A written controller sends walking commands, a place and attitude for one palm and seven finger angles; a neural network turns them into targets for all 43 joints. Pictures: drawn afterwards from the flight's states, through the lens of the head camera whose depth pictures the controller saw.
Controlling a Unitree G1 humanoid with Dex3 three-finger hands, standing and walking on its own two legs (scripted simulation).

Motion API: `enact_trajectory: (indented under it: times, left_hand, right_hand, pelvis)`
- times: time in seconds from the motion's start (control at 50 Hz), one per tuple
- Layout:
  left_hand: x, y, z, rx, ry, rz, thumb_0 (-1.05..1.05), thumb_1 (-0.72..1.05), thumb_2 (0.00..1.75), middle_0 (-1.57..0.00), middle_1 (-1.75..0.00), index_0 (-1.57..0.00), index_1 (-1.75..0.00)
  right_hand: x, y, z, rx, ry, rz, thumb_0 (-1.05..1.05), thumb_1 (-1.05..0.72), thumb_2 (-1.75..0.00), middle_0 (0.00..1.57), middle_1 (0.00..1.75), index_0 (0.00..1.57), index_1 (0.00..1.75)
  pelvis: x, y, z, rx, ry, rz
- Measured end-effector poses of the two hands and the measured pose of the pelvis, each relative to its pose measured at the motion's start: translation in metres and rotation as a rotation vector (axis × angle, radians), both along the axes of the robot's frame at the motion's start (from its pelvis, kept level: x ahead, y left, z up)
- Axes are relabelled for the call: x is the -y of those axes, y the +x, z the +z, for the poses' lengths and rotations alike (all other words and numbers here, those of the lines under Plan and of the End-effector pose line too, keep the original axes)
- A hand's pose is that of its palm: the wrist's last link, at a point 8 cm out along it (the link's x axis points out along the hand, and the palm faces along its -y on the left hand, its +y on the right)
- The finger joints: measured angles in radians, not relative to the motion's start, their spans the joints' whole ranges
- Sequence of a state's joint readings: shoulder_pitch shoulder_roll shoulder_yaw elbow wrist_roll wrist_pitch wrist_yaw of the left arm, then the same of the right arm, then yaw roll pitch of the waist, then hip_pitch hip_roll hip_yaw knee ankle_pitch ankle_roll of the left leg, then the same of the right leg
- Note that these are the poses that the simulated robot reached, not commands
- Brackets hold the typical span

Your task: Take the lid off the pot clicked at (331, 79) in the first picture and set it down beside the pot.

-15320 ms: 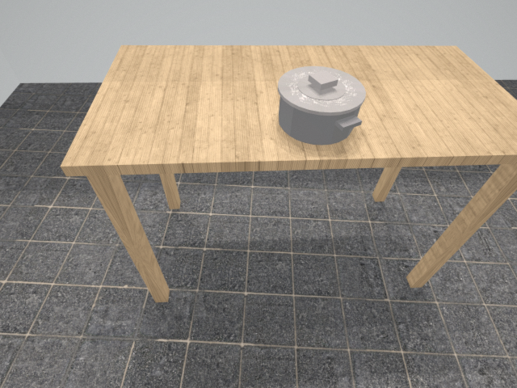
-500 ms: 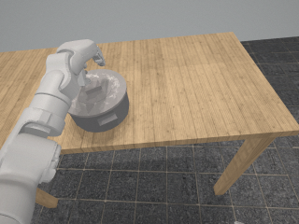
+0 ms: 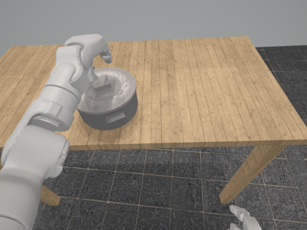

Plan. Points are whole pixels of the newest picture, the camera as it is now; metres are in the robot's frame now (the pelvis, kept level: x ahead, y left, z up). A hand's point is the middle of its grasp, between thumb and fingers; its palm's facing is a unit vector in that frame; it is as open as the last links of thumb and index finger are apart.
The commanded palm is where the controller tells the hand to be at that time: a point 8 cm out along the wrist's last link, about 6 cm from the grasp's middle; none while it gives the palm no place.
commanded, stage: move the open hand above the knob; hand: left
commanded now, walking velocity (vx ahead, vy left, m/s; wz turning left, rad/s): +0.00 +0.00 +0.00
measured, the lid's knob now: (101, 82) +0.50 +0.15 +0.12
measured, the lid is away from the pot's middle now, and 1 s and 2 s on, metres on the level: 0.00 0.00 0.00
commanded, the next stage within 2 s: lower the open fingers around the knob in 0.04 s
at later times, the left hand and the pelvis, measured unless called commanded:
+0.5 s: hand (95, 77) +0.47 +0.15 +0.16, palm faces -0.33 -0.08 -0.94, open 10.0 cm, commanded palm +0.45 +0.15 +0.23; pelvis +0.00 +0.01 +0.00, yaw -1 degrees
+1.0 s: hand (102, 82) +0.46 +0.13 +0.15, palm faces -0.34 -0.06 -0.94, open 10.0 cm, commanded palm +0.45 +0.14 +0.21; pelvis +0.00 +0.01 +0.00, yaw -1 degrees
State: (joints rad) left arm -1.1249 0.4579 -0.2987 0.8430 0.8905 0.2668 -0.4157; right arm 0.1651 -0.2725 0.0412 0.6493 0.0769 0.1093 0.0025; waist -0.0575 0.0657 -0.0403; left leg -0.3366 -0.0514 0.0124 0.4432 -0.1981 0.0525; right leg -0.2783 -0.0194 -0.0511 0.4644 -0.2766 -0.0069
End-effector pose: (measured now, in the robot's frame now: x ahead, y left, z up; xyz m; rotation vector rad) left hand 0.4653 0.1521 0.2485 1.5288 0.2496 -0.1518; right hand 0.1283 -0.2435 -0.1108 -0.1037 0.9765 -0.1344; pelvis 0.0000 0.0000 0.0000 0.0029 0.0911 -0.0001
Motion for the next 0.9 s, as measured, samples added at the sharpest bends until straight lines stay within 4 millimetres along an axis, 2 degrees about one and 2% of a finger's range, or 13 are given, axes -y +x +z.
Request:
enact_trajectory:
  times: [0.08,0.14,0.24,0.3,0.38,0.56,0.68,0.78,0.9]
  left_hand:
    - [0.005,0.002,-0.006,-0.021,0.013,-0.023,0.00,-0.34,1.58,-0.87,-0.08,-0.87,-0.08]
    - [0.010,0.005,-0.003,-0.011,-0.006,-0.060,0.00,-0.34,1.58,-0.87,-0.08,-0.87,-0.08]
    - [0.002,0.014,-0.005,-0.043,-0.039,0.006,0.00,-0.34,1.58,-0.87,-0.08,-0.87,-0.08]
    - [0.001,0.012,-0.010,-0.051,-0.036,0.007,0.00,-0.34,1.58,-0.87,-0.08,-0.87,-0.08]
    - [0.004,0.004,-0.018,-0.061,-0.036,-0.032,0.00,-0.34,1.58,-0.86,-0.08,-0.87,-0.08]
    - [-0.005,-0.006,-0.029,-0.076,-0.034,-0.012,0.00,-0.34,1.58,-0.87,-0.08,-0.87,-0.08]
    - [-0.002,-0.010,-0.034,-0.086,-0.016,-0.017,0.00,-0.34,1.58,-0.86,-0.07,-0.86,-0.07]
    - [0.001,-0.009,-0.036,-0.093,-0.004,-0.019,0.00,-0.34,1.58,-0.84,-0.07,-0.86,-0.07]
    - [0.008,-0.006,-0.043,-0.111,-0.024,-0.031,0.00,-0.34,1.58,-0.82,-0.06,-0.86,-0.08]
  right_hand:
    - [0.003,-0.018,-0.006,-0.048,-0.002,-0.023,0.01,-0.90,-0.90,0.20,0.30,0.20,0.30]
    - [0.006,-0.032,-0.009,-0.077,-0.011,-0.046,0.01,-0.90,-0.90,0.20,0.30,0.20,0.30]
    - [0.011,-0.052,-0.012,-0.122,-0.017,-0.084,0.01,-0.91,-0.90,0.20,0.30,0.20,0.30]
    - [0.013,-0.058,-0.012,-0.130,-0.018,-0.090,0.01,-0.91,-0.90,0.20,0.30,0.20,0.30]
    - [0.013,-0.055,-0.011,-0.118,-0.019,-0.085,0.01,-0.91,-0.90,0.20,0.30,0.20,0.30]
    - [0.007,-0.025,0.000,-0.029,-0.026,-0.043,0.01,-0.91,-0.90,0.20,0.30,0.20,0.30]
    - [0.000,-0.012,0.001,-0.008,-0.020,-0.014,0.01,-0.91,-0.90,0.20,0.30,0.20,0.30]
    - [-0.004,-0.014,-0.001,-0.015,-0.012,-0.014,0.01,-0.91,-0.90,0.20,0.30,0.20,0.30]
    - [-0.005,-0.031,-0.008,-0.065,-0.007,-0.032,0.01,-0.90,-0.90,0.20,0.30,0.20,0.30]
  pelvis:
    - [-0.001,0.001,0.000,-0.002,-0.001,-0.005]
    - [-0.002,0.004,0.001,0.000,-0.002,-0.010]
    - [-0.003,0.006,0.001,-0.001,0.000,-0.018]
    - [-0.004,0.007,0.001,-0.001,-0.001,-0.021]
    - [-0.006,0.009,0.001,0.007,-0.003,-0.021]
    - [-0.008,0.003,0.001,0.015,-0.004,-0.009]
    - [-0.009,-0.001,0.000,0.010,-0.005,0.000]
    - [-0.009,-0.001,-0.001,0.003,-0.004,0.001]
    - [-0.009,-0.001,-0.001,0.001,-0.004,-0.005]
